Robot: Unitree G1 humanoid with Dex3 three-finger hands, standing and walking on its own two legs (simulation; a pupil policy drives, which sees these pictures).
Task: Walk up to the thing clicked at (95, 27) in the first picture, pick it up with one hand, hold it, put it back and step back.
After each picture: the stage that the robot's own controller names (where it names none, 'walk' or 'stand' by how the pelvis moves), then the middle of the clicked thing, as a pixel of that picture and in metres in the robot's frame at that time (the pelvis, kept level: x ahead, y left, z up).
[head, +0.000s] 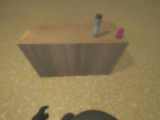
stand; (96, 26) +0.94 -0.03 +0.08
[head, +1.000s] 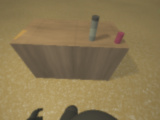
rise first; (93, 29) +0.85 +0.05 +0.10
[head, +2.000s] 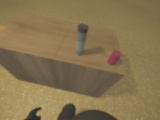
walk; (80, 41) +0.55 +0.15 +0.11
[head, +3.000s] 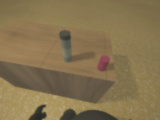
stand; (66, 48) +0.48 +0.21 +0.10
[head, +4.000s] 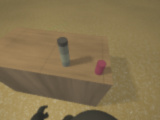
stand; (64, 53) +0.47 +0.22 +0.08
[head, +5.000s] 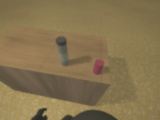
stand; (63, 53) +0.48 +0.23 +0.07
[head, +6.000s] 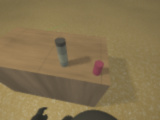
stand; (62, 54) +0.47 +0.23 +0.07
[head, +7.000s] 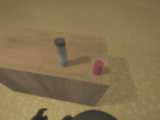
rise first; (62, 54) +0.46 +0.23 +0.07
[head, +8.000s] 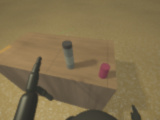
rise first; (69, 56) +0.46 +0.21 +0.08
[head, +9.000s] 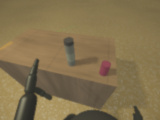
go down; (70, 53) +0.48 +0.21 +0.08
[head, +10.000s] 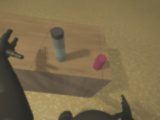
go down; (59, 47) +0.47 +0.20 +0.10
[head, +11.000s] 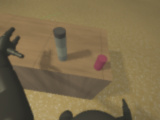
approach; (61, 46) +0.48 +0.20 +0.10
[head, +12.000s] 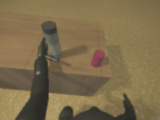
close in; (53, 44) +0.47 +0.22 +0.13
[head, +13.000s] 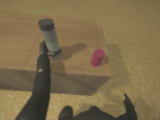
lift; (52, 42) +0.47 +0.23 +0.14
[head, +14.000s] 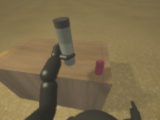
lift; (66, 44) +0.35 +0.15 +0.30
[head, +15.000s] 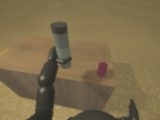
hold; (63, 48) +0.34 +0.17 +0.27
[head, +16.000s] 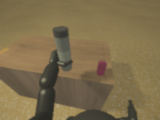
hold; (64, 51) +0.34 +0.17 +0.25
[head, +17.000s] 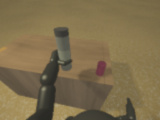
crouch; (64, 51) +0.35 +0.17 +0.23
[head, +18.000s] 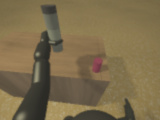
crouch; (54, 31) +0.46 +0.22 +0.29
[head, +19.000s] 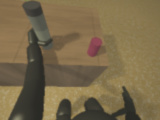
lower; (41, 30) +0.52 +0.24 +0.15
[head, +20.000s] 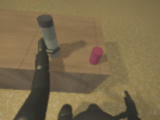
lower; (50, 39) +0.49 +0.22 +0.14
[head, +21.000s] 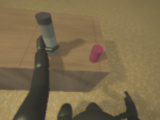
lower; (49, 37) +0.50 +0.22 +0.14
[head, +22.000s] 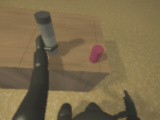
lower; (48, 37) +0.50 +0.23 +0.14
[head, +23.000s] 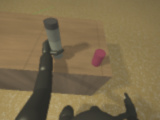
open; (55, 41) +0.48 +0.21 +0.14
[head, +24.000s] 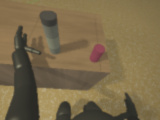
rise; (52, 37) +0.49 +0.21 +0.14
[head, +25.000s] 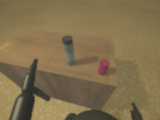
sink last; (69, 52) +0.48 +0.21 +0.11
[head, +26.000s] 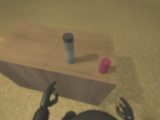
stand; (69, 50) +0.48 +0.20 +0.10
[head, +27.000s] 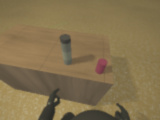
stand; (66, 51) +0.48 +0.20 +0.09
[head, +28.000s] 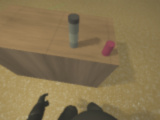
walk; (73, 33) +0.59 +0.14 +0.10
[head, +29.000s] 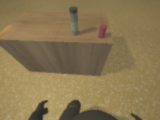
walk; (74, 22) +0.81 +0.21 +0.10
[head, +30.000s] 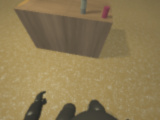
walk; (83, 1) +1.19 +0.18 +0.11
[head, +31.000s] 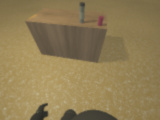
stand; (82, 13) +1.28 +0.20 +0.09
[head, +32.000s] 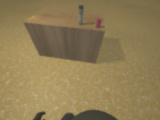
stand; (80, 15) +1.29 +0.21 +0.08
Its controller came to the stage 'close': yes
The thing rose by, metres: 0.20
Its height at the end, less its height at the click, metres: +0.00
